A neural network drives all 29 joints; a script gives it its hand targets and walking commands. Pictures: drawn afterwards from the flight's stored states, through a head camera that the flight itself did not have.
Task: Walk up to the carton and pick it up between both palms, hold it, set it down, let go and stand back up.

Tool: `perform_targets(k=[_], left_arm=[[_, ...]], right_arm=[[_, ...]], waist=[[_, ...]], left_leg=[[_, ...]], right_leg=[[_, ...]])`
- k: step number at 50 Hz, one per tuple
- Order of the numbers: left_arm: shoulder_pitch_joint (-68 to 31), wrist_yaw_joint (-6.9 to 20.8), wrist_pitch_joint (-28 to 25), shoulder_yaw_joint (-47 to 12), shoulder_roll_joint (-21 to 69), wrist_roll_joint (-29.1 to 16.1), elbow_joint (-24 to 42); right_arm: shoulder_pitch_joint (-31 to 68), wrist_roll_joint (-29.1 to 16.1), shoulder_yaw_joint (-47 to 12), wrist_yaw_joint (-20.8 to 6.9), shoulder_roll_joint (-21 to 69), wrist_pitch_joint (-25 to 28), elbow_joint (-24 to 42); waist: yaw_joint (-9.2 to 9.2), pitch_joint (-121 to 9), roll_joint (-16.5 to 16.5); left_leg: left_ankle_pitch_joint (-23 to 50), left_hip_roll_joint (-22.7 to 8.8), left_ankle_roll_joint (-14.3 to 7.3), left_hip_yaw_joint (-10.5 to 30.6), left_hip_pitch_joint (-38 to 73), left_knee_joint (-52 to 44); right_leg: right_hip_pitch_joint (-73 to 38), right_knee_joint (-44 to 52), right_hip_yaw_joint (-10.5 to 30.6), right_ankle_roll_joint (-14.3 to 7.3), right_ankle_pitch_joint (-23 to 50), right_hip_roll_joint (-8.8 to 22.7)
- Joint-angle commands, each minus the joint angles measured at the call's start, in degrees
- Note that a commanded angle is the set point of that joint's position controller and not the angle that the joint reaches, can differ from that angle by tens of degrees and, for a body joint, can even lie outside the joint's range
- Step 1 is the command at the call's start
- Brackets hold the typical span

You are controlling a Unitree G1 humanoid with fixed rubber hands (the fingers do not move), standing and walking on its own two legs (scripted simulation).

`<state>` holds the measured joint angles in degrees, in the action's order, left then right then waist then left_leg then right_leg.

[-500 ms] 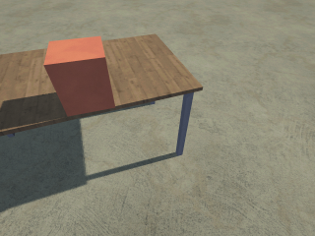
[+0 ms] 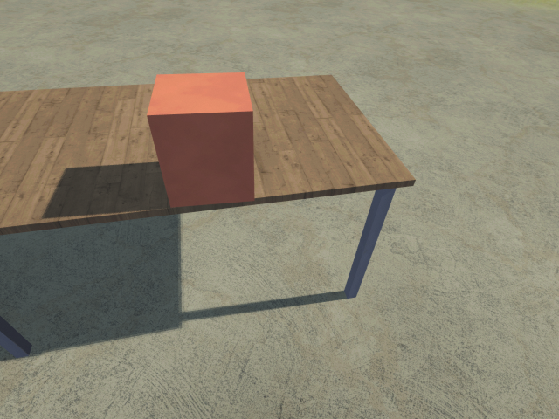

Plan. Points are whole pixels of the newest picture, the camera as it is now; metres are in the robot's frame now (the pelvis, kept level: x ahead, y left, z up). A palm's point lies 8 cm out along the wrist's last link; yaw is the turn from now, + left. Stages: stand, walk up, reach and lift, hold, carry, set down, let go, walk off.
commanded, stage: walk up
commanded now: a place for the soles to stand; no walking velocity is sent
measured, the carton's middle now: (207, 140) +0.76 +0.19 +0.01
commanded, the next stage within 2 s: none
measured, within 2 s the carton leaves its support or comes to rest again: neither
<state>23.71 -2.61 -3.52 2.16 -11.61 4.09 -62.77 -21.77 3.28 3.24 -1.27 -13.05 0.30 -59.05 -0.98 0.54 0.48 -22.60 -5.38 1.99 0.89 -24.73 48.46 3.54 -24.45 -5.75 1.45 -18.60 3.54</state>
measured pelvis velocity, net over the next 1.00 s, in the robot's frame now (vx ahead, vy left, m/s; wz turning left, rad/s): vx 0.35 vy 0.11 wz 0.20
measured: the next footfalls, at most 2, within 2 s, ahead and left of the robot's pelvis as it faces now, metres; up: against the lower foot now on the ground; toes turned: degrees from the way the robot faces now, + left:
left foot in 0.08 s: +0.12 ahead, +0.17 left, +0.00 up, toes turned +5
right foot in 0.44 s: +0.33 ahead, -0.06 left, +0.00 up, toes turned +2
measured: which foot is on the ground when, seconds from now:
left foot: up 0.00-0.06, down 0.08-0.46, up 0.48-0.86, down 0.88-1.00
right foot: down 0.00-0.08, up 0.10-0.42, down 0.44-0.88, up 0.90-1.00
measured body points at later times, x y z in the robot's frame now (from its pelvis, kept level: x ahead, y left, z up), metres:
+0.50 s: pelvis +0.19 +0.03 -0.04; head +0.18 +0.01 +0.41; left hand +0.26 +0.29 -0.15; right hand +0.16 -0.22 -0.19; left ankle +0.09 +0.16 -0.71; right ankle +0.29 -0.06 -0.74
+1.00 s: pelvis +0.35 +0.11 -0.02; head +0.37 +0.13 +0.42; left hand +0.28 +0.35 -0.17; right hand +0.49 -0.09 -0.15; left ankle +0.40 +0.24 -0.74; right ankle +0.32 -0.04 -0.68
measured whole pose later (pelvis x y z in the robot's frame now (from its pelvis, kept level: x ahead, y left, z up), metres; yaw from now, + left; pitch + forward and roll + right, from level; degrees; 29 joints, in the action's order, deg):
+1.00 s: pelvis +0.35 +0.11 -0.02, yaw +11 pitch -4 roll +0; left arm 25.1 -0.3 0.4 -1.3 -14.4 2.2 -50.8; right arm -13.9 0.6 -0.9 0.9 -9.8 1.6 -45.6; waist -1.4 6.5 -1.4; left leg -15.1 -2.4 -0.9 -3.6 -22.2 41.8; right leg 19.3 -63.6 -1.0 0.2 -33.5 3.4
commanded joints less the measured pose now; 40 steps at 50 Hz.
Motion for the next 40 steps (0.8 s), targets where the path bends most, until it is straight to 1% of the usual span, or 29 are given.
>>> perform_targets(k=[1,2,3,4,5,6,7,8,9,13,14,16,17,19,20,21,22,23,24,25,26,29,30,31,32,34,37,39,40], left_arm=[[-4.1,1.0,0.4,1.4,-10.3,1.1,4.0],[-2.4,1.4,1.3,0.5,-9.0,1.6,4.1],[-1.6,1.9,1.9,-0.7,-6.8,1.5,4.8],[-2.1,2.7,1.9,-2.7,-1.8,0.5,8.4],[-2.2,3.1,2.6,-2.2,-4.3,-1.0,11.6],[-4.0,3.3,2.6,-2.4,-5.8,-1.6,13.1],[-3.7,3.3,2.2,-2.9,-5.6,-2.1,12.8],[-3.9,3.3,1.6,-3.1,-6.9,-2.2,12.9],[-5.2,3.4,0.9,-2.5,-8.2,-1.7,13.7],[-3.8,3.9,0.8,-1.9,-7.0,-0.6,14.3],[-4.5,4.0,0.9,-2.2,-6.4,-0.9,15.6],[-5.5,4.1,0.9,-1.9,-5.7,-1.4,17.3],[-3.7,4.0,0.5,-1.5,-5.9,-1.6,17.2],[0.7,3.6,0.5,-0.6,-6.3,-1.1,17.0],[3.5,3.4,0.4,-0.1,-6.2,-1.3,16.8],[8.0,2.8,0.2,0.8,-7.4,-0.9,15.3],[11.4,2.3,0.1,1.6,-10.2,-0.6,15.9],[13.6,1.8,0.1,2.0,-13.2,-1.8,17.1],[10.6,0.8,0.8,2.1,-15.1,-3.6,17.1],[6.3,0.2,0.7,2.2,-14.4,-4.5,18.7],[3.8,0.2,0.2,1.3,-13.8,-4.4,18.4],[3.3,1.0,-1.6,-0.1,-8.4,-2.6,17.1],[4.4,1.2,-1.9,-0.2,-7.6,-2.1,16.2],[4.2,1.3,-2.2,-0.2,-7.5,-1.7,15.4],[4.2,1.3,-2.3,0.2,-7.6,-1.3,15.2],[5.3,1.4,-2.5,0.3,-9.2,-1.1,14.7],[6.2,1.7,-2.7,-0.1,-8.8,-1.2,13.2],[4.7,2.1,-1.9,-0.1,-9.9,-0.9,13.3],[5.0,2.2,-1.3,-0.2,-10.1,-1.0,13.2]], right_arm=[[-8.6,-0.4,0.4,-0.3,-0.4,1.6,1.9],[-14.1,-0.8,1.2,0.3,-1.6,1.6,0.3],[-18.7,-0.7,2.5,0.9,-4.4,1.6,-0.3],[-22.1,-0.9,2.7,1.5,-7.6,1.8,0.6],[-20.6,-2.5,2.8,2.4,-12.4,1.0,2.0],[-16.5,-3.6,2.3,2.9,-12.7,0.7,3.8],[-10.4,-3.4,2.3,3.0,-13.6,0.8,5.5],[-7.9,-2.6,2.2,3.2,-13.4,1.2,7.4],[-8.9,-1.6,1.2,3.1,-11.3,1.8,7.3],[-8.7,-0.3,0.2,2.3,-7.3,3.9,5.7],[-8.8,-0.5,-0.1,2.2,-7.7,3.9,5.9],[-5.4,-0.6,0.2,1.9,-8.8,4.0,6.6],[-3.5,-0.4,0.2,1.7,-9.6,3.8,6.6],[-2.9,-0.5,0.0,1.5,-10.8,3.1,7.1],[-3.8,-0.7,-0.7,1.1,-9.2,2.7,6.5],[-5.4,-0.8,-1.0,0.8,-8.1,2.2,6.2],[-7.8,-0.8,-2.2,0.3,-4.8,1.6,6.9],[-10.6,-0.4,-2.8,0.1,-2.0,1.3,8.2],[-10.8,-0.5,-1.8,0.6,-5.3,0.6,10.1],[-7.8,-0.5,-1.5,0.5,-6.8,0.4,11.1],[-5.8,-0.5,-1.8,0.6,-6.8,0.6,10.6],[-4.5,-0.2,-1.7,0.1,-6.1,1.2,9.7],[-4.9,-0.2,-1.6,-0.1,-4.7,1.4,10.5],[-3.9,-0.5,-1.7,-0.4,-4.5,1.2,10.8],[-1.8,0.0,-1.8,-0.5,-4.6,0.9,11.7],[1.0,-0.1,-2.2,-0.7,-3.8,0.8,12.7],[5.4,-0.3,-2.6,-1.5,-2.1,1.5,14.9],[5.5,-0.6,-2.8,-1.5,-2.2,2.0,15.1],[5.8,-0.6,-2.6,-0.9,-2.2,2.2,15.0]], waist=[[4.6,9.3,-2.9],[6.47,7.5,3.7],[7.78,8.0,14.0],[8.36,7.3,21.0],[7.05,9.8,14.8],[5.42,13.7,8.1],[3.36,16.1,9.7],[3.03,14.2,11.6],[3.95,13.5,10.0],[2.42,9.6,7.7],[2.39,8.9,5.7],[1.5,8.1,6.6],[-0.21,8.8,7.3],[-1.91,7.6,2.4],[-3.03,8.5,1.9],[-4.55,7.2,-2.2],[-5.06,4.4,-10.3],[-3.54,4.8,-15.6],[-1.66,7.8,-13.3],[-0.76,10.5,-8.3],[-0.51,14.1,-9.0],[0.27,12.1,-4.8],[0.32,9.9,-5.4],[0.62,9.1,-6.0],[0.25,8.3,-3.5],[0.16,7.2,-4.2],[0.09,5.4,-4.6],[0.37,4.3,-7.8],[0.95,5.1,-6.4]], left_leg=[[6.4,2.9,-1.3,-7.2,15.5,-12.8],[5.4,6.0,-1.5,-8.4,24.9,-12.7],[0.3,6.0,-1.9,-3.9,25.8,-17.0],[-15.1,-6.3,-5.4,21.9,23.3,-27.3],[-33.2,-14.7,-11.3,45.5,16.6,-42.9],[-39.5,-17.7,-12.5,48.9,11.5,-45.6],[-36.0,-16.7,-14.6,42.2,11.6,-41.8],[-28.8,-14.8,-14.9,35.3,12.3,-38.9],[-21.5,-12.7,-14.9,30.1,10.6,-37.8],[3.5,-9.7,-15.4,18.8,10.5,-32.1],[4.4,-8.7,-15.0,16.3,9.7,-31.9],[1.8,-8.0,-13.9,13.4,4.1,-31.8],[0.9,-6.9,-13.1,12.2,2.1,-30.3],[-3.1,-6.1,-12.1,10.2,-2.9,-25.5],[-5.9,-5.1,-10.8,9.2,-7.7,-21.4],[-8.5,-2.6,-9.6,8.7,-11.5,-14.2],[-10.7,3.6,-7.3,2.8,-10.8,2.8],[-14.6,8.4,-4.4,0.3,-11.3,19.5],[-13.2,6.9,-2.8,2.9,-15.1,24.0],[-9.4,4.6,-2.1,4.3,-16.6,26.9],[-7.2,3.6,-2.1,4.6,-17.1,26.3],[-2.7,0.9,-2.1,5.3,-12.2,19.6],[-1.9,1.1,-1.9,3.9,-10.4,17.6],[-0.5,0.2,-1.4,3.3,-9.8,15.3],[-0.2,-0.3,-1.4,3.4,-9.9,13.7],[3.8,-0.2,-1.0,1.6,-11.1,10.0],[11.7,-0.8,-1.5,-0.3,-5.0,-2.1],[11.9,1.9,-1.8,-4.3,2.4,-7.1],[14.0,2.9,-2.5,-5.2,7.6,-9.0]], right_leg=[[19.6,3.5,2.9,-10.1,-18.9,10.7],[26.3,-5.6,0.5,-9.6,-24.2,8.3],[27.3,-22.2,-3.4,-7.7,-21.3,2.9],[34.8,-41.9,-1.6,-4.6,-21.5,-2.4],[38.9,-46.3,3.4,-3.9,-22.3,-3.5],[40.5,-49.2,7.7,-3.7,-19.2,-0.4],[42.7,-50.7,8.0,-2.9,-14.8,2.3],[41.2,-47.1,8.3,-2.2,-13.1,2.9],[38.4,-42.7,8.1,-1.7,-12.4,3.7],[30.9,-32.9,5.7,-1.3,-5.3,2.3],[28.9,-28.9,4.7,-1.3,-2.1,1.8],[21.0,-24.1,4.7,-2.0,5.3,1.4],[16.3,-19.9,3.8,-2.5,6.2,0.8],[6.0,-16.6,0.6,-3.1,9.8,-2.2],[0.2,-15.8,1.1,-3.5,7.6,-3.0],[-5.1,-15.2,2.7,-4.0,3.7,-3.5],[-5.8,-7.3,13.7,-3.7,-10.3,4.5],[-0.4,7.8,39.5,-5.7,-27.6,18.3],[3.4,17.6,54.4,-9.9,-40.4,22.6],[7.1,20.4,54.9,-10.2,-43.2,23.8],[8.4,18.0,45.9,-10.9,-35.3,21.7],[10.1,13.8,28.7,-12.1,-10.2,17.7],[9.3,12.8,24.0,-12.9,-5.4,16.8],[9.3,12.6,22.2,-14.3,-3.4,16.5],[8.6,12.7,21.0,-15.4,-0.4,16.4],[7.1,12.8,17.4,-15.9,0.8,16.5],[7.6,10.1,9.8,-14.1,8.4,14.0],[9.6,6.2,3.5,-12.8,11.3,11.3],[13.3,3.5,3.8,-12.6,14.4,12.0]])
